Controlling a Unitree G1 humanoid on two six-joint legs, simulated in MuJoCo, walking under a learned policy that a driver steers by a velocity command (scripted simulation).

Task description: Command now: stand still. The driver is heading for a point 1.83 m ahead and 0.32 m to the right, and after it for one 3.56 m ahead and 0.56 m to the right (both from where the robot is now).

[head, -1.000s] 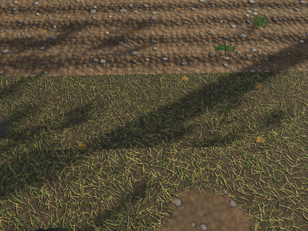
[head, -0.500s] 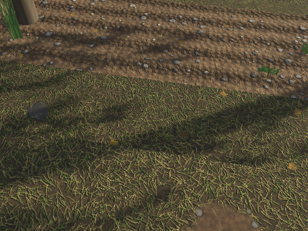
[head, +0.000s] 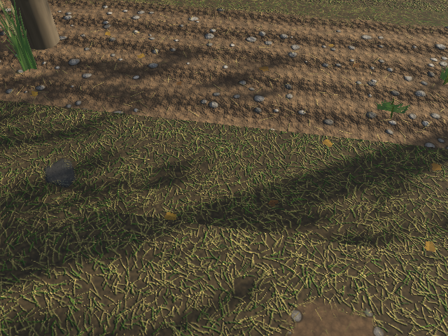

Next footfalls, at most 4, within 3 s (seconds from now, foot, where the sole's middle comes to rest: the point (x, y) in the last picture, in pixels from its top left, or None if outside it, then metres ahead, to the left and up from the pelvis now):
0.84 left None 0.51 0.21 -0.93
1.34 right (258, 281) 0.77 -0.07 -0.93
2.06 left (231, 199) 1.25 0.03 -1.07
2.48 right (291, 174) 1.41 -0.26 -1.07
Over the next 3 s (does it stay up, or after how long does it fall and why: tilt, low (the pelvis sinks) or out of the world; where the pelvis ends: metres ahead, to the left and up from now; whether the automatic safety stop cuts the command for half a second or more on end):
stays up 1.39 -0.10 -0.30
